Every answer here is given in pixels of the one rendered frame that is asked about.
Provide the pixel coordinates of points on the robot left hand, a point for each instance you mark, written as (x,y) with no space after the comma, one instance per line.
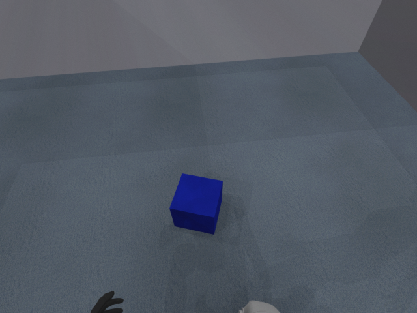
(106,301)

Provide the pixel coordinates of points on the carton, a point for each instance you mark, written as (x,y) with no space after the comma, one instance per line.
(196,203)

